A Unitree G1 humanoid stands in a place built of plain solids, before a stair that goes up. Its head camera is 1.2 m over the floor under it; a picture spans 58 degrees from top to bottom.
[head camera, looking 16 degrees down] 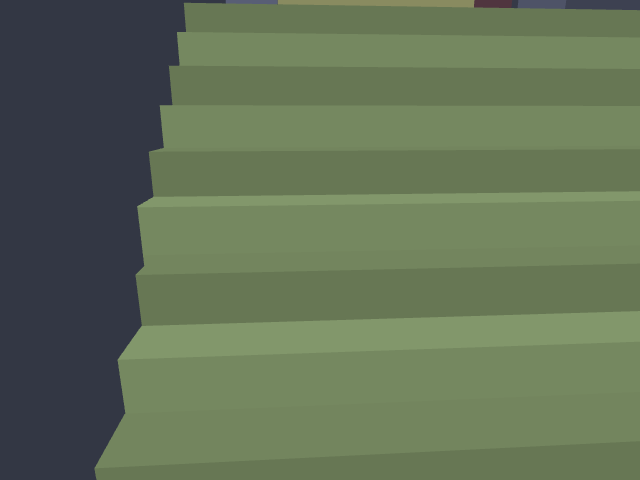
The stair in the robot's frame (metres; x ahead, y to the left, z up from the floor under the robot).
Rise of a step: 0.21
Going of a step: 0.25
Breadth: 3.69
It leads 4 degrees to the left of straight ahead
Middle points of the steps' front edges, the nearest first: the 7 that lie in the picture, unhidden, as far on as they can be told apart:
1.40 -1.10 0.42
1.64 -1.08 0.63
1.89 -1.07 0.84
2.14 -1.05 1.04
2.38 -1.03 1.25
2.63 -1.02 1.46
2.88 -1.00 1.67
